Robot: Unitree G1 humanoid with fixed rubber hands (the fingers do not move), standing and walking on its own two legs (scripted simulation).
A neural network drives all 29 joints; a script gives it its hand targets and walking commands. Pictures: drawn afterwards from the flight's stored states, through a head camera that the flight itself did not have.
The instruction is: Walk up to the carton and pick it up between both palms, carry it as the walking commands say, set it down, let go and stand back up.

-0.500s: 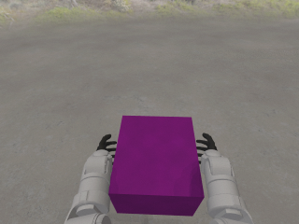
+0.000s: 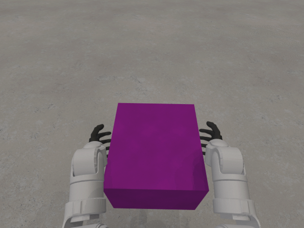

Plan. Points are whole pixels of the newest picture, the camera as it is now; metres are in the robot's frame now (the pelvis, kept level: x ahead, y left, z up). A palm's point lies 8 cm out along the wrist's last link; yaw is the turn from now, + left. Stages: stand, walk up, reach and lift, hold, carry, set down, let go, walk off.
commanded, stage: carry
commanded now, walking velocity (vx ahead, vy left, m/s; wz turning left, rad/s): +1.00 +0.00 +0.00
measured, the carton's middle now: (155, 154) +0.34 +0.00 +0.00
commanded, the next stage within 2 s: none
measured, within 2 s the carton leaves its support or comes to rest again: neither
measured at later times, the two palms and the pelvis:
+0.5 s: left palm (110, 79) +0.59 +0.15 +0.10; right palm (196, 77) +0.59 -0.17 +0.10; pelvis +0.31 -0.02 +0.00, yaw +4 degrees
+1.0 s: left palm (123, 39) +0.97 +0.13 +0.09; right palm (183, 40) +0.98 -0.18 +0.08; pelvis +0.69 -0.04 +0.00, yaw +5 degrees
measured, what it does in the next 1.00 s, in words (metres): walks ahead: right foot, then left foot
